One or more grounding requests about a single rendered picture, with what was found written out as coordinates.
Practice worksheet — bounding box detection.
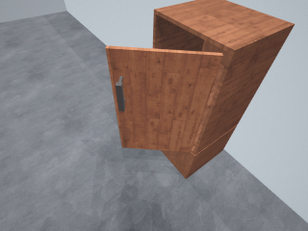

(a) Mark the handle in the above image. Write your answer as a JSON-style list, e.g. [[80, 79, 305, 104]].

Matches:
[[115, 76, 125, 112]]

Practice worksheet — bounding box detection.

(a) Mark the cupboard door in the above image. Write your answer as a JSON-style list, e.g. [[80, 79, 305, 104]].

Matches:
[[105, 45, 223, 152]]

